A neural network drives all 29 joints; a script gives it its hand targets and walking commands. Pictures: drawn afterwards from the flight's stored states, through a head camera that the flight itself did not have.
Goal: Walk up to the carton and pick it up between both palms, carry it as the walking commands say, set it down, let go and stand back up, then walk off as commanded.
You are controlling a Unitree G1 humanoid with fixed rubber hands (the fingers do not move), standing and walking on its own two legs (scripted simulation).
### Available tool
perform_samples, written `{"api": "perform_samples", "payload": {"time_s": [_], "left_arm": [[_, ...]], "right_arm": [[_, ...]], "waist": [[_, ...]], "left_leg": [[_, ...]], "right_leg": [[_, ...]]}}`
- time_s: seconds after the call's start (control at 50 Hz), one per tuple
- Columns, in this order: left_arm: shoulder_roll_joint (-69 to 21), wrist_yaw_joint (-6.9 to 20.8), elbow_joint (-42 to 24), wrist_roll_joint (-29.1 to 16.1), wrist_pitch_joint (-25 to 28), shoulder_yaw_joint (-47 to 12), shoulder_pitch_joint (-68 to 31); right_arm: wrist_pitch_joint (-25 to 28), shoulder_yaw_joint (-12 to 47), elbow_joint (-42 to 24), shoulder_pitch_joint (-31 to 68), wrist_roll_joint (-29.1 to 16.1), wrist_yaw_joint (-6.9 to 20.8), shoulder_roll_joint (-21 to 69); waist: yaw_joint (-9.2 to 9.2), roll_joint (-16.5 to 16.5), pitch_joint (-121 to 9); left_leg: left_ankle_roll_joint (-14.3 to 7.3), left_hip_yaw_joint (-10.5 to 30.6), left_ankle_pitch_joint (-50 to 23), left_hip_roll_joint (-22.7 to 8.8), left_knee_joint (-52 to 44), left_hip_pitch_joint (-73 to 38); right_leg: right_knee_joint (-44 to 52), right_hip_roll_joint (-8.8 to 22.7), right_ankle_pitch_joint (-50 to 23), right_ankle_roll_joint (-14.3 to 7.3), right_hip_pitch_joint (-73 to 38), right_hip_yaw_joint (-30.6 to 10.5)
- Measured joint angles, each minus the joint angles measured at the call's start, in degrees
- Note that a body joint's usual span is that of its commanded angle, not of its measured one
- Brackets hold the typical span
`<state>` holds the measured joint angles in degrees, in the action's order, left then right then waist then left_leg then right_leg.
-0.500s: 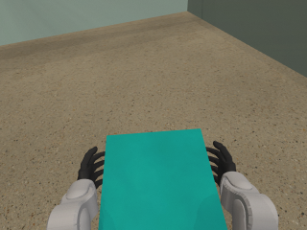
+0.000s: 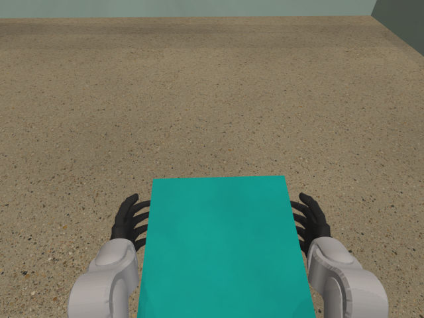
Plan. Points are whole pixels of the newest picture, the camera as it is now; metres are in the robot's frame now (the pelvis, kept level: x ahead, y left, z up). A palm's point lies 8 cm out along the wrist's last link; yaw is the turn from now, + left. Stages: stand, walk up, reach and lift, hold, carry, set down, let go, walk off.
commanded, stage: carry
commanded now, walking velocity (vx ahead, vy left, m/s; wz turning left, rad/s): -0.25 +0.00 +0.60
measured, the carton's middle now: (219, 261) +0.24 +0.00 +0.02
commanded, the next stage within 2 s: none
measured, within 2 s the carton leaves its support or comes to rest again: neither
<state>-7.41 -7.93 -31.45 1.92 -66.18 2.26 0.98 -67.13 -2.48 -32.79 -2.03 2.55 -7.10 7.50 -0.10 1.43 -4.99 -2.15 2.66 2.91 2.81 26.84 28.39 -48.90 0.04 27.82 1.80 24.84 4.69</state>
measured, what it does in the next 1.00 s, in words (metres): walks backwards, turning left: right foot, then left foot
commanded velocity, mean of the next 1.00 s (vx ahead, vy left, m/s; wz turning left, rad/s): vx -0.10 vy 0.00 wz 0.23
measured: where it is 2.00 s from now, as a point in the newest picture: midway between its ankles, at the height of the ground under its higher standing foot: outside the picture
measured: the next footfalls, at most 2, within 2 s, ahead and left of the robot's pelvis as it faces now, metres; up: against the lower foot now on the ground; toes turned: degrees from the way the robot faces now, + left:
right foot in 0.06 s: -0.03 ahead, -0.09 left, +0.00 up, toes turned -5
left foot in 0.46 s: -0.21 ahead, +0.15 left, +0.00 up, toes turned +25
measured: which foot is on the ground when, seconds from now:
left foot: down 0.00-0.06, up 0.08-0.44, down 0.46-1.00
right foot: up 0.00-0.04, down 0.06-0.46, up 0.48-0.78, down 0.80-1.00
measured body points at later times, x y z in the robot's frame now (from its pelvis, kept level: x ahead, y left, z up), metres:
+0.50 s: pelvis -0.20 +0.03 -0.01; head -0.21 +0.03 +0.44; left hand -0.02 +0.26 +0.07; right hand +0.08 -0.03 +0.08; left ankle -0.24 +0.13 -0.73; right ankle -0.08 -0.09 -0.72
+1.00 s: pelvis -0.31 +0.01 +0.00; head -0.35 -0.01 +0.45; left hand -0.14 +0.23 +0.10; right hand -0.04 -0.06 +0.09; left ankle -0.25 +0.14 -0.73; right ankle -0.28 -0.08 -0.73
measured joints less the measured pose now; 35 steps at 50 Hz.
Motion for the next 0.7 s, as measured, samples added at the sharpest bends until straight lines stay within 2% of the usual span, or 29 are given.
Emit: {"api": "perform_samples", "payload": {"time_s": [0.06,0.08,0.1,0.12,0.16,0.2,0.24,0.3,0.4,0.44,0.46,0.48,0.52,0.56,0.6,0.64,0.7], "left_arm": [[0.02,0.0,0.12,-0.33,-0.01,0.2,-0.09],[0.0,0.01,0.67,-0.41,0.32,0.1,-0.11],[-0.03,0.03,1.49,-0.42,0.46,0.06,-0.02],[-0.04,0.05,2.0,-0.45,0.29,0.06,0.35],[-0.15,0.08,1.62,-0.32,-0.03,0.15,1.74],[-0.32,0.3,0.27,-0.12,0.01,0.5,3.04],[-0.42,0.41,-1.07,0.11,0.05,0.76,3.59],[-0.39,0.53,-2.03,0.49,0.11,0.74,3.43],[-0.23,0.57,-2.11,1.04,-0.3,0.13,2.31],[-0.2,0.56,-2.1,1.23,-0.64,0.0,1.99],[-0.12,0.56,-1.88,1.22,-0.72,0.25,1.72],[-0.08,0.56,-1.22,1.07,-0.85,0.84,1.82],[-0.23,0.54,-0.29,0.85,-1.68,1.53,2.73],[-0.34,0.45,0.08,0.72,-2.16,1.38,3.48],[-0.34,0.31,0.45,0.63,-1.97,0.87,3.53],[-0.25,0.25,0.76,0.57,-1.53,0.49,3.03],[-0.13,0.23,0.93,0.45,-1.17,0.47,1.94]], "right_arm": [[-0.83,0.11,-0.38,0.47,0.4,-0.02,-0.03],[-1.07,-0.11,-0.26,0.74,0.49,-0.04,-0.08],[-1.22,-0.2,0.18,0.53,0.59,-0.04,-0.09],[-1.38,-0.1,0.57,0.03,0.73,-0.04,-0.04],[-1.83,0.32,0.96,-0.49,0.6,-0.15,0.02],[-2.07,0.94,0.83,-0.38,0.02,0.15,0.0],[-2.08,1.38,0.61,0.16,-0.2,0.1,-0.08],[-2.43,1.31,0.19,1.31,-0.46,0.03,-0.16],[-3.03,0.37,-0.37,2.23,-0.85,-0.05,-0.2],[-3.13,0.14,-0.35,2.33,-0.97,-0.04,-0.2],[-2.83,0.28,0.13,2.36,-0.95,-0.03,-0.16],[-2.13,0.79,1.48,2.0,-0.71,0.01,-0.1],[-1.75,1.66,3.26,0.61,-0.32,0.03,-0.06],[-1.62,1.83,3.43,-0.96,-0.16,0.09,0.09],[-1.23,1.46,3.11,-1.84,-0.17,0.21,0.17],[-0.8,1.06,2.71,-1.97,-0.13,0.31,0.22],[-0.35,0.84,2.38,-1.45,0.05,0.4,0.16]], "waist": [[0.89,1.39,-0.77],[0.95,2.66,-0.44],[0.78,2.89,-0.17],[0.84,2.08,-0.09],[1.31,0.38,0.39],[1.72,-0.48,0.99],[1.98,-1.2,1.44],[2.27,-2.0,1.38],[1.59,-2.63,0.53],[1.15,-2.65,0.11],[0.91,-3.04,0.05],[0.58,-3.73,0.12],[-0.22,-3.68,0.47],[-1.0,-3.18,0.62],[-1.48,-2.74,0.43],[-1.59,-2.39,-0.19],[-1.18,-1.72,-1.72]], "left_leg": [[0.73,1.39,-4.99,0.99,-4.45,0.92],[1.44,1.97,-4.88,0.77,-4.54,1.43],[2.53,1.67,2.5,1.04,-1.09,2.66],[3.27,-0.14,10.71,1.53,6.77,5.08],[3.75,-3.3,18.33,1.65,25.38,9.6],[4.05,-4.54,18.76,0.45,38.89,11.23],[4.71,-5.2,18.97,-1.44,44.37,9.85],[5.17,-6.07,21.51,-3.91,39.72,4.59],[4.53,-7.47,24.05,-5.14,21.2,-5.72],[4.22,-8.14,20.71,-4.94,10.45,-10.51],[3.87,-8.26,16.35,-4.55,7.31,-11.11],[3.13,-8.14,15.21,-3.86,8.61,-9.65],[1.67,-7.44,15.68,-3.54,10.15,-8.06],[0.79,-6.7,14.75,-3.46,9.08,-7.53],[0.36,-6.32,12.73,-3.28,7.34,-7.08],[-0.13,-6.22,10.83,-2.97,5.81,-6.47],[-0.69,-6.48,8.43,-2.66,3.83,-5.41]], "right_leg": [[14.62,-0.85,-1.28,-1.32,-7.67,2.08],[18.61,-1.16,-6.34,-2.55,-8.93,3.28],[19.3,-0.77,-9.49,-3.67,-8.74,3.89],[19.16,0.32,-10.78,-4.39,-8.32,4.24],[19.56,2.71,-11.88,-4.77,-8.17,4.91],[19.64,4.57,-12.74,-4.5,-7.9,5.56],[18.62,6.35,-13.21,-4.21,-6.98,6.32],[17.09,8.94,-13.92,-3.83,-5.03,8.14],[14.72,12.69,-15.83,-2.78,-1.02,11.93],[12.17,14.26,-16.13,-1.95,1.38,13.03],[10.15,15.35,-15.88,-1.42,2.93,13.11],[7.92,15.44,-11.73,0.05,4.44,11.42],[0.07,12.68,-3.88,2.18,7.14,6.34],[-8.31,9.47,-2.88,2.59,9.02,2.95],[-13.4,6.98,-4.02,2.26,9.37,1.28],[-13.16,5.25,-4.48,1.8,7.78,0.75],[-4.62,3.28,-3.25,1.13,2.56,0.81]]}}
